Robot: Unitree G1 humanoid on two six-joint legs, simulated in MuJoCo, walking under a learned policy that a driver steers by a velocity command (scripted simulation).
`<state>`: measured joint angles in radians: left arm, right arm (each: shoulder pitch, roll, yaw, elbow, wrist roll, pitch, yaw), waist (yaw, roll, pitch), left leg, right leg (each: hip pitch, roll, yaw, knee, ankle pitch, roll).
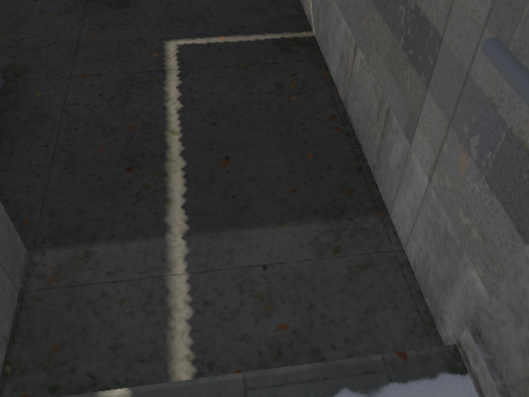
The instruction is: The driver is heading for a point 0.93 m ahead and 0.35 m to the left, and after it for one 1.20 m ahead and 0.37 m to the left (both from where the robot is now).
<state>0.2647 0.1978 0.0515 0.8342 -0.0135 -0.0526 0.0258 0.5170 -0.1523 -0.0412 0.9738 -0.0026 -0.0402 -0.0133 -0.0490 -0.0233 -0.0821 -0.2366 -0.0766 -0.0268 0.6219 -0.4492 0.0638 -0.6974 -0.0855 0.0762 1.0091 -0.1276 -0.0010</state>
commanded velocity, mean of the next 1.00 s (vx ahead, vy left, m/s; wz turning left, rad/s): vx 0.38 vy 0.00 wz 0.35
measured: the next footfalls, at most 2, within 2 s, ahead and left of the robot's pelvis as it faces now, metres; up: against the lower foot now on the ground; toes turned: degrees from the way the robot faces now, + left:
right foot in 0.30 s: +0.33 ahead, -0.23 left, -0.15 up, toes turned +3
left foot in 0.90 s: +0.58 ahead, +0.02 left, -0.30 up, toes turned +17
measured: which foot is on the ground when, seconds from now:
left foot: down 0.00-0.30, up 0.32-0.88, down 0.90-1.00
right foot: up 0.00-0.28, down 0.30-0.90, up 0.92-1.00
